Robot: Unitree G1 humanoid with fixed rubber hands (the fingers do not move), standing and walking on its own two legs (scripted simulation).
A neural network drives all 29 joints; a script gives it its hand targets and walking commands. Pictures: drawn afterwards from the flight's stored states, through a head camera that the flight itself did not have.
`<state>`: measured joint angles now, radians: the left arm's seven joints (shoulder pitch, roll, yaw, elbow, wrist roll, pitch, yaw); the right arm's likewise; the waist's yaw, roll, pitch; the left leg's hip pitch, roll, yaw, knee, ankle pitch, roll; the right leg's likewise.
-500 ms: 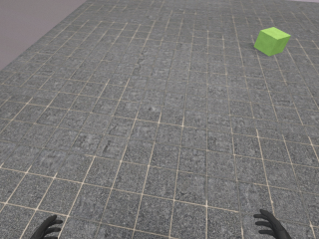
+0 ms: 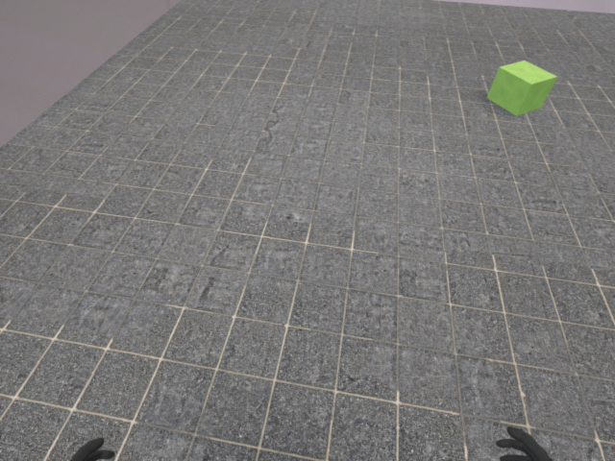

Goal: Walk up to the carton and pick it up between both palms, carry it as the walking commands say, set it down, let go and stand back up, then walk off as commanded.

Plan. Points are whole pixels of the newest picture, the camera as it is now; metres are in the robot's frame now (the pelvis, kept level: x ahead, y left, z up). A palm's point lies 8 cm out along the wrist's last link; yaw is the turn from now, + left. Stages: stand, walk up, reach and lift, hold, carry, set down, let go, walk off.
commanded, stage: stand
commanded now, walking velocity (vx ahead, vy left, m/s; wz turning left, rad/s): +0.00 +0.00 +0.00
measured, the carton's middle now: (520, 87) +2.29 -1.44 -0.67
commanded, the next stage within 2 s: walk up in 0.64 s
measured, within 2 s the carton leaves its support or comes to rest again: neither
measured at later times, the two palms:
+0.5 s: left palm out of the picture +0.10 +0.31 -0.10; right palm out of the picture +0.10 -0.31 -0.10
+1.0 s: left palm (77, 422) +0.20 +0.30 -0.06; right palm out of the picture +0.08 -0.39 -0.06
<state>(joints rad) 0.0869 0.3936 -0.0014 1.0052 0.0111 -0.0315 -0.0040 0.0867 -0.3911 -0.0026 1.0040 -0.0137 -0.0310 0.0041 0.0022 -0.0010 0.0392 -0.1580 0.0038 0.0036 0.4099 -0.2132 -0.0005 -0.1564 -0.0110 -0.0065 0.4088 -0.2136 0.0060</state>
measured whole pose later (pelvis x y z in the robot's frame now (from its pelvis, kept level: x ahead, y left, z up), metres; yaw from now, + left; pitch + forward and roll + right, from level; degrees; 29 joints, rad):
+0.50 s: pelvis +0.00 +0.00 +0.00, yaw +0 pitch -2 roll +0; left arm 0.08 0.40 0.00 1.06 0.01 -0.02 0.00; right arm 0.08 -0.40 0.00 1.06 -0.01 -0.02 0.00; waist 0.00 0.00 0.04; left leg -0.13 0.00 0.00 0.36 -0.19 0.00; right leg -0.13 -0.01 -0.01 0.36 -0.19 0.01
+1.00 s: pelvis +0.03 -0.02 +0.00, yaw -9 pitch +1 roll +1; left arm 0.13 0.49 0.10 0.91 0.05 -0.01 -0.16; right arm 0.18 -0.52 -0.10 0.93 -0.04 -0.12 0.02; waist 0.01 -0.01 -0.05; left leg -0.09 0.06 0.16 0.31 -0.24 0.01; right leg -0.52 -0.09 0.01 0.89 -0.28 0.02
